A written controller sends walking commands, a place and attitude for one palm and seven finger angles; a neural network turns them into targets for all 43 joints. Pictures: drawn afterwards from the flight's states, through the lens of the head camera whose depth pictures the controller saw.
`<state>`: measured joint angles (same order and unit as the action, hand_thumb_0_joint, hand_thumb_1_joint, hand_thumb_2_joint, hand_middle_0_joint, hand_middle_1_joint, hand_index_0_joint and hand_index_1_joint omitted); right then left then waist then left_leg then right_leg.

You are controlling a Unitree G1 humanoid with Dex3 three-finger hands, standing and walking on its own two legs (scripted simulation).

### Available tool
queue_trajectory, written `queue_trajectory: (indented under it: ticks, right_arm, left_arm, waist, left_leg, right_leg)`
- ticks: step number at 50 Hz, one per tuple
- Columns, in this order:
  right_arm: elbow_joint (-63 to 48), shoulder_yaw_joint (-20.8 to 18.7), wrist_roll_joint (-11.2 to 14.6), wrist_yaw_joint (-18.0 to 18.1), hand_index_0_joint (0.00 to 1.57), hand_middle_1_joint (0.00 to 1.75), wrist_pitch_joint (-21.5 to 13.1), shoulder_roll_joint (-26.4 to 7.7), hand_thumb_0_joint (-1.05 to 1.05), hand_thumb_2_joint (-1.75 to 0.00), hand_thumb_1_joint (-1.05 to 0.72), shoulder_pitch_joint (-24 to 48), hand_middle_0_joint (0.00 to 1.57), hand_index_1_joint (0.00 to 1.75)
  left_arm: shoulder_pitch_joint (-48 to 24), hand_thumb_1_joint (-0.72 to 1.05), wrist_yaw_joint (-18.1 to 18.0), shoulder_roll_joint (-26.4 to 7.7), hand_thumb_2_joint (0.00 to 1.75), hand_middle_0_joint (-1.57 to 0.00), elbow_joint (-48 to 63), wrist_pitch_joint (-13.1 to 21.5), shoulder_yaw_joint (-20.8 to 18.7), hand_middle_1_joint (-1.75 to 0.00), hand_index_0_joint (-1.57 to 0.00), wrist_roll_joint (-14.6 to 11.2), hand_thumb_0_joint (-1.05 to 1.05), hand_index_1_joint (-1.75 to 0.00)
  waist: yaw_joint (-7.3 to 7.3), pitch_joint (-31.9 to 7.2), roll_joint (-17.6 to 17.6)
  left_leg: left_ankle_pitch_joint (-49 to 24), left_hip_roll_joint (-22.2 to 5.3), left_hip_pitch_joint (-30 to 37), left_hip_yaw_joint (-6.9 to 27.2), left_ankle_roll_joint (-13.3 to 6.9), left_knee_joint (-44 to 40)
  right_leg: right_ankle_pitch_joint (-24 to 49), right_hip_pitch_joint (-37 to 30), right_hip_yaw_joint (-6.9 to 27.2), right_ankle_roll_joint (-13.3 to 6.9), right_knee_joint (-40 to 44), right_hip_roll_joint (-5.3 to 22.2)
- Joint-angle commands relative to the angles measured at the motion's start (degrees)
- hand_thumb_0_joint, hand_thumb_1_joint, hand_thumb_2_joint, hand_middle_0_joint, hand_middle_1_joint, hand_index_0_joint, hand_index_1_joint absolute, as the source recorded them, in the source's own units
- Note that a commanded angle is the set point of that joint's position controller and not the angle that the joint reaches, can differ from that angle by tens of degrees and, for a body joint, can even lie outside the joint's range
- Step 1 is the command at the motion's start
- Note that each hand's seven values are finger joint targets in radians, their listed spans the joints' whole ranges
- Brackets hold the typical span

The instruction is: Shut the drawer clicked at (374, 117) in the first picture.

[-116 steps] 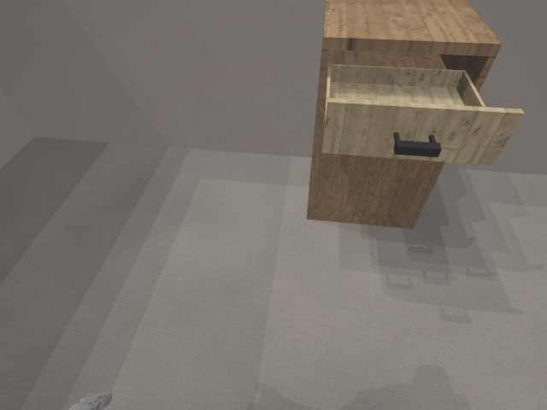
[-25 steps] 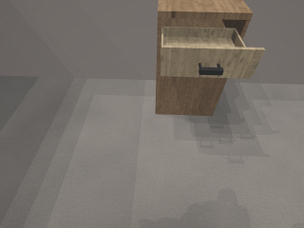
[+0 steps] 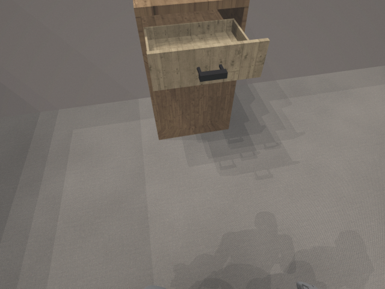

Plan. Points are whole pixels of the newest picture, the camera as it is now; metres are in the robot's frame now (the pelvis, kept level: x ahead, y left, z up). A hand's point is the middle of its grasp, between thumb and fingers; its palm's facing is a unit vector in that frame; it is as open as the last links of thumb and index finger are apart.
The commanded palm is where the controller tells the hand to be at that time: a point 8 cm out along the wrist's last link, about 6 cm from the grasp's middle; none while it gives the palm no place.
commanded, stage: walk to a spot facing it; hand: left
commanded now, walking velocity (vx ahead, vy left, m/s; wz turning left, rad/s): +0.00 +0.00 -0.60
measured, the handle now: (211, 71) +0.84 +0.03 -0.04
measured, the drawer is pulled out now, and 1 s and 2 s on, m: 0.30 0.30 0.30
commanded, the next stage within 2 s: turn to face it in 1.80 s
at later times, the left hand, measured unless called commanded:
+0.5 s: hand (133, 287) +0.14 +0.16 -0.17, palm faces -0.33 -0.91 -0.25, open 7.4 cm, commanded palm none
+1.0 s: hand (149, 256) +0.21 +0.14 -0.18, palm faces -0.54 -0.83 -0.18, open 7.4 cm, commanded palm none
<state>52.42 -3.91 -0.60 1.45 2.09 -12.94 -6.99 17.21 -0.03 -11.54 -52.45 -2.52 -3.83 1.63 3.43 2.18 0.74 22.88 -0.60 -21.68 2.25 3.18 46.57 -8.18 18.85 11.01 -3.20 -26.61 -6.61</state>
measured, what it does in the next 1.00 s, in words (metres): steps on the spot, turning right: left foot, then right foot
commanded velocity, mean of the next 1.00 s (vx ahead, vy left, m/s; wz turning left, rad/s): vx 0.19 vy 0.00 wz -0.60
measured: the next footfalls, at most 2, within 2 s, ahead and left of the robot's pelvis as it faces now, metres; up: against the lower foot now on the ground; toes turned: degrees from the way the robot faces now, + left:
left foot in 0.10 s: +0.02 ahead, +0.15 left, +0.00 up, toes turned -7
right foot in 0.48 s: -0.02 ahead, -0.13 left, +0.00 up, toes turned -23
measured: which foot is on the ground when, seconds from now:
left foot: up 0.00-0.08, down 0.10-0.48, up 0.50-0.86, down 0.88-1.00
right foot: down 0.00-0.10, up 0.12-0.46, down 0.48-0.86, up 0.88-1.00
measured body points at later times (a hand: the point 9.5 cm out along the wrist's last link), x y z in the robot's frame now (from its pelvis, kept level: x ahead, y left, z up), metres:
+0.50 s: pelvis -0.03 +0.00 -0.02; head -0.01 -0.02 +0.43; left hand +0.16 +0.21 -0.15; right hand -0.10 -0.26 -0.17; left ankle -0.02 +0.15 -0.73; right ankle -0.06 -0.11 -0.75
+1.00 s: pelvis +0.07 -0.01 +0.00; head +0.09 +0.01 +0.45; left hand +0.24 +0.19 -0.16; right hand -0.02 -0.24 -0.13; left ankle +0.14 +0.08 -0.74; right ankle -0.03 -0.11 -0.66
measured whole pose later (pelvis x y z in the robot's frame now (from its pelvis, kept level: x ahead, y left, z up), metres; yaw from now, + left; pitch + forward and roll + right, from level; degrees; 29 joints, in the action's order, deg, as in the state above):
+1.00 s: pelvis +0.07 -0.01 +0.00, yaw -38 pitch -1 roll -1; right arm 51.7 -1.5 -1.8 0.7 -3.8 -9.2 -17.4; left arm 18.0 2.6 -14.4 -56.4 -2.1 -5.9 2.1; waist 0.9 0.2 3.3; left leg 16.5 -4.3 -12.4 -9.2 -0.5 29.9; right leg -18.3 27.7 1.2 -0.8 -65.0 0.3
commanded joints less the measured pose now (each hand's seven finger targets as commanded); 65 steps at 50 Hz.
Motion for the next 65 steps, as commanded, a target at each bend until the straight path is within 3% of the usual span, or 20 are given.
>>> queue_trajectory:
  ticks: [1, 3, 5, 6, 8, 10, 17, 22, 24, 26, 29, 38, 41, 42, 43, 44, 45, 50, 62, 65]
  right_arm:
    - [-5.0, -0.8, 0.7, 0.8, 0.20, 0.30, -2.4, -4.5, 0.00, -0.90, -0.90, -3.3, 0.20, 0.30]
    - [-3.9, -1.0, 0.7, 1.3, 0.20, 0.30, -3.1, -6.1, 0.00, -0.90, -0.90, -9.4, 0.20, 0.30]
    - [-6.1, -2.2, -0.3, 1.5, 0.20, 0.30, -3.2, -14.2, 0.00, -0.90, -0.90, -8.3, 0.20, 0.30]
    - [-6.9, -1.6, -0.4, 1.4, 0.20, 0.30, -3.2, -12.5, 0.00, -0.90, -0.90, -5.7, 0.20, 0.30]
    - [-7.7, -0.2, -0.8, 1.5, 0.20, 0.30, -3.5, -8.4, 0.00, -0.90, -0.90, 0.0, 0.20, 0.30]
    - [-7.4, 0.1, -0.7, 1.5, 0.20, 0.30, -3.9, -7.6, 0.00, -0.90, -0.90, -0.4, 0.20, 0.30]
    - [-3.2, -1.7, -1.0, 0.7, 0.20, 0.30, -3.3, -11.2, 0.00, -0.90, -0.90, -10.3, 0.20, 0.30]
    - [-2.8, -2.1, -0.8, -0.1, 0.20, 0.30, -2.7, -12.0, 0.00, -0.90, -0.90, -9.3, 0.20, 0.30]
    - [-6.9, 0.0, -0.6, -1.1, 0.20, 0.30, -2.2, -5.0, 0.00, -0.90, -0.90, -6.1, 0.20, 0.30]
    - [-8.1, -0.7, -0.6, -1.2, 0.20, 0.30, -2.2, -8.0, 0.00, -0.90, -0.90, 1.5, 0.20, 0.30]
    - [-4.6, -1.1, -1.4, -2.1, 0.20, 0.30, -2.4, -6.9, 0.00, -0.90, -0.90, -5.4, 0.20, 0.30]
    - [-6.9, -1.0, -0.7, -2.4, 0.20, 0.30, -4.3, -4.5, 0.00, -0.90, -0.90, -4.4, 0.20, 0.30]
    - [-4.9, -1.0, -0.5, -1.6, 0.20, 0.30, -5.2, -4.5, 0.00, -0.90, -0.90, -10.9, 0.20, 0.30]
    - [-3.3, -1.5, -0.5, -0.7, 0.20, 0.30, -5.6, -6.7, 0.00, -0.90, -0.90, -16.1, 0.20, 0.30]
    - [-1.8, -2.7, -1.5, -0.1, 0.20, 0.30, -5.9, -12.6, 0.00, -0.90, -0.90, -22.8, 0.20, 0.30]
    - [-1.7, -2.5, -1.3, 0.1, 0.20, 0.30, -5.9, -15.4, 0.00, -0.90, -0.90, -26.2, 0.20, 0.30]
    - [-2.2, -2.0, -1.5, 0.1, 0.20, 0.30, -6.0, -13.3, 0.00, -0.90, -0.90, -22.4, 0.20, 0.30]
    - [-1.2, 0.4, -0.5, 0.5, 0.20, 0.30, -7.7, -4.2, 0.00, -0.90, -0.90, -14.8, 0.20, 0.30]
    - [6.3, 0.4, -1.3, 0.3, 0.20, 0.30, -7.2, -3.1, 0.00, -0.90, -0.90, -24.8, 0.20, 0.30]
    - [6.7, -0.6, -1.3, 0.1, 0.20, 0.30, -6.9, -5.3, 0.00, -0.90, -0.90, -23.1, 0.20, 0.30]
  left_arm:
    - [-1.4, 0.90, -0.6, -12.8, 0.90, -0.20, 5.0, 0.7, -3.5, -0.30, -0.20, 0.0, 0.00, -0.30]
    - [-4.4, 0.90, -0.4, -11.8, 0.90, -0.20, 6.0, 0.4, -3.2, -0.30, -0.20, -0.4, 0.00, -0.30]
    - [-4.2, 0.90, 0.5, -7.4, 0.90, -0.20, 8.4, 0.5, -2.6, -0.30, -0.20, -0.4, 0.00, -0.30]
    - [-5.4, 0.90, 0.8, -10.3, 0.90, -0.20, 7.8, 0.6, -3.4, -0.30, -0.20, 0.4, 0.00, -0.30]
    - [-2.4, 0.90, 1.7, -9.1, 0.90, -0.20, 5.1, 0.0, -3.6, -0.30, -0.20, 0.2, 0.00, -0.30]
    - [-2.2, 0.90, 2.2, -7.7, 0.90, -0.20, 4.9, -0.5, -2.9, -0.30, -0.20, -0.1, 0.00, -0.30]
    - [-11.6, 0.90, 2.7, -5.7, 0.90, -0.20, 7.4, -0.3, -1.2, -0.30, -0.20, -0.5, 0.00, -0.30]
    - [-4.1, 0.90, 2.6, -7.9, 0.90, -0.20, 5.1, 1.1, -1.9, -0.30, -0.20, -0.5, 0.00, -0.30]
    - [3.9, 0.90, 1.0, -19.8, 0.90, -0.20, 3.2, 2.1, -4.2, -0.30, -0.20, -0.5, 0.00, -0.30]
    - [2.2, 0.90, 0.0, -17.3, 0.90, -0.20, 3.6, 1.9, -4.1, -0.30, -0.20, -0.9, 0.00, -0.30]
    - [-5.5, 0.90, -0.2, -12.9, 0.90, -0.20, 5.2, 3.0, -2.5, -0.30, -0.20, -0.3, 0.00, -0.30]
    - [-1.8, 0.90, 0.4, -13.2, 0.90, -0.20, 3.4, 4.1, -2.9, -0.30, -0.20, -0.1, 0.00, -0.30]
    - [-3.6, 0.90, 0.6, -11.9, 0.90, -0.20, 3.3, 3.6, -2.9, -0.30, -0.20, -0.3, 0.00, -0.30]
    - [-4.1, 0.90, 0.8, -9.4, 0.90, -0.20, 3.8, 3.3, -2.5, -0.30, -0.20, -0.4, 0.00, -0.30]
    - [-4.2, 0.90, 1.4, -4.9, 0.90, -0.20, 5.0, 3.1, -1.8, -0.30, -0.20, -0.8, 0.00, -0.30]
    - [-5.6, 0.90, 1.8, -4.4, 0.90, -0.20, 7.0, 3.7, -1.6, -0.30, -0.20, -0.6, 0.00, -0.30]
    - [-7.1, 0.90, 2.1, -6.0, 0.90, -0.20, 6.7, 4.1, -2.3, -0.30, -0.20, -0.1, 0.00, -0.30]
    - [-2.7, 0.90, 3.6, -3.5, 0.90, -0.20, 1.6, 2.3, -2.4, -0.30, -0.20, 0.4, 0.00, -0.30]
    - [-19.9, 0.90, 3.9, 0.5, 0.90, -0.20, 4.9, 2.6, -0.3, -0.30, -0.20, 0.1, 0.00, -0.30]
    - [-15.0, 0.90, 3.4, -0.9, 0.90, -0.20, 3.3, 3.3, -0.7, -0.30, -0.20, 0.0, 0.00, -0.30]
  waist:
    - [-1.78, -6.7, 9.1]
    - [-4.95, -7.6, 7.1]
    - [-4.47, -4.1, -16.3]
    - [-4.18, -1.8, -10.1]
    - [-0.45, -0.8, -7.5]
    - [-0.55, -1.1, -8.9]
    - [-6.10, -1.0, -11.8]
    - [-1.87, -6.1, -8.9]
    - [2.71, -7.9, 19.4]
    - [3.14, -1.8, 12.9]
    - [-3.10, -0.5, 6.7]
    - [-2.13, 0.9, 8.5]
    - [-5.23, 0.2, 7.2]
    - [-7.42, -1.5, 2.1]
    - [-10.24, -4.1, -14.9]
    - [-10.23, -2.9, -18.0]
    - [-9.14, -0.4, -12.7]
    - [-3.07, 2.6, -9.3]
    - [-7.58, 7.2, -8.9]
    - [-4.54, 2.8, -9.3]
  left_leg:
    - [-1.0, 2.3, 5.4, -0.4, -1.7, -13.4]
    - [-6.2, 0.0, 19.1, 1.2, -3.5, -25.2]
    - [-2.1, -24.2, 21.6, 24.4, -10.9, -36.2]
    - [-7.0, -26.1, 12.5, 23.5, -13.5, -35.3]
    - [-16.2, -17.0, 7.3, 8.6, -11.4, -32.1]
    - [-22.9, -14.4, 8.7, 2.8, -10.9, -30.0]
    - [-34.9, -17.0, 15.2, -2.4, -11.5, -24.9]
    - [-20.4, -16.1, 8.2, -8.6, -5.6, -11.4]
    - [16.1, -5.1, -19.7, -11.3, 0.7, 17.1]
    - [7.5, -7.4, -22.4, -2.4, -0.7, 21.9]
    - [-1.9, -7.4, -12.9, -4.1, 0.3, 16.0]
    - [-3.0, -3.2, -3.4, -5.8, 0.2, -3.9]
    - [-6.5, -0.7, 12.2, -7.6, -0.3, -15.7]
    - [-2.7, -3.1, 21.8, -5.0, -0.7, -20.9]
    - [13.8, -17.5, 28.8, 13.9, -4.3, -30.1]
    - [22.6, -29.0, 26.6, 28.6, -9.2, -37.8]
    - [25.8, -29.5, 20.2, 30.2, -11.2, -40.6]
    - [-5.6, -18.5, 14.1, -1.3, -6.2, -37.1]
    - [-30.1, -19.5, 23.1, -16.6, -8.6, -33.1]
    - [-48.1, -20.6, 25.0, -19.7, -7.7, -24.0]
  right_leg:
    - [4.1, -4.2, 20.5, -5.1, 7.7, 13.1]
    - [-3.5, 5.5, 17.0, -0.8, 3.8, 8.9]
    - [-23.1, 21.9, -2.3, 4.9, -22.0, -1.2]
    - [-20.9, 19.4, -3.6, 5.9, -32.2, 3.6]
    - [-13.3, 15.6, -5.4, 6.8, -42.5, 4.7]
    - [-12.2, 15.6, -7.4, 7.2, -43.0, 5.7]
    - [-16.1, 8.1, -14.5, 6.7, -20.5, 7.6]
    - [-7.3, -11.7, -16.6, 3.6, -0.2, 6.2]
    - [-6.4, -25.9, 18.9, -6.7, 12.0, 30.0]
    - [-28.2, -15.6, 19.4, -9.5, 16.2, 26.0]
    - [-20.7, -6.2, 7.2, -7.3, 14.4, 20.5]
    - [-18.7, -2.6, 9.6, -7.7, 13.2, 17.9]
    - [-19.6, 4.7, 8.3, -5.4, 7.2, 13.7]
    - [-19.5, 10.5, 5.9, -3.5, -0.6, 10.2]
    - [-22.4, 19.8, -1.6, -0.5, -19.5, 2.5]
    - [-24.4, 25.6, -8.1, 1.5, -32.3, 2.9]
    - [-20.9, 26.0, -6.3, 1.4, -39.5, 6.6]
    - [-3.0, 22.1, -9.6, 3.8, -43.9, 11.5]
    - [-0.8, 21.4, -18.6, 2.6, -16.6, 11.3]
    - [-5.2, 10.6, -21.0, -0.5, -12.2, 7.5]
